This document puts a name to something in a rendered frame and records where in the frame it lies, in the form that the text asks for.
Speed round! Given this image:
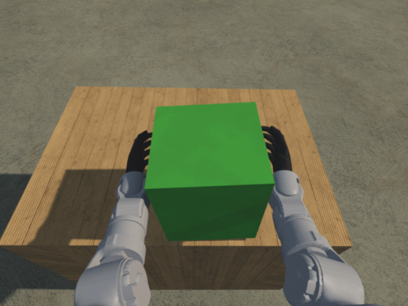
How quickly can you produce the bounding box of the robot right forearm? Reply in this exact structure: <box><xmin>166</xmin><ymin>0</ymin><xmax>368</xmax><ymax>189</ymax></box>
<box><xmin>268</xmin><ymin>170</ymin><xmax>365</xmax><ymax>300</ymax></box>

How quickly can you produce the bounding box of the robot left forearm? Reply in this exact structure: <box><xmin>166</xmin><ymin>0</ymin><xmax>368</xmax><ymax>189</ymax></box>
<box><xmin>74</xmin><ymin>171</ymin><xmax>150</xmax><ymax>306</ymax></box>

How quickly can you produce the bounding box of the robot left hand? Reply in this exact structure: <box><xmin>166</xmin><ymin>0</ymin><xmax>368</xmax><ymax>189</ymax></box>
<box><xmin>126</xmin><ymin>131</ymin><xmax>152</xmax><ymax>173</ymax></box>

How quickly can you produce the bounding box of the pedestal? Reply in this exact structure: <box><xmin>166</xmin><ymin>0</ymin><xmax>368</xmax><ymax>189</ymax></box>
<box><xmin>0</xmin><ymin>86</ymin><xmax>353</xmax><ymax>290</ymax></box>

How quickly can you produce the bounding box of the robot right upper arm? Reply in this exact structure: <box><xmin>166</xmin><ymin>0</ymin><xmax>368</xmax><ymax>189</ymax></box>
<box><xmin>283</xmin><ymin>252</ymin><xmax>384</xmax><ymax>306</ymax></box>

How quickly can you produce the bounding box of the robot right hand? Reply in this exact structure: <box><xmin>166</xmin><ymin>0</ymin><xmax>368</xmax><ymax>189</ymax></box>
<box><xmin>261</xmin><ymin>126</ymin><xmax>293</xmax><ymax>172</ymax></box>

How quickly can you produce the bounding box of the carton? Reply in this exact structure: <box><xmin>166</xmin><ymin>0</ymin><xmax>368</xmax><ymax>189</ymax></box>
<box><xmin>145</xmin><ymin>102</ymin><xmax>275</xmax><ymax>241</ymax></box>

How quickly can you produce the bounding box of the robot left upper arm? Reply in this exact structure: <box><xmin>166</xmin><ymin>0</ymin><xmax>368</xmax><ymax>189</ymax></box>
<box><xmin>75</xmin><ymin>258</ymin><xmax>151</xmax><ymax>306</ymax></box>

